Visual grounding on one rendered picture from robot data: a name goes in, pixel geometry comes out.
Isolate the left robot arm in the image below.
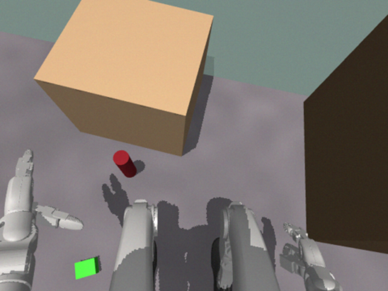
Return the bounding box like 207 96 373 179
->
0 211 39 291

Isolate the right robot hand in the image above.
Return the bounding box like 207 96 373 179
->
279 223 326 278

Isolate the left robot hand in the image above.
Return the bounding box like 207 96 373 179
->
4 149 84 230

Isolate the right robot arm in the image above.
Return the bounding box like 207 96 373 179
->
304 266 343 291

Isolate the right robot foot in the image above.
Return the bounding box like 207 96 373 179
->
211 238 232 291

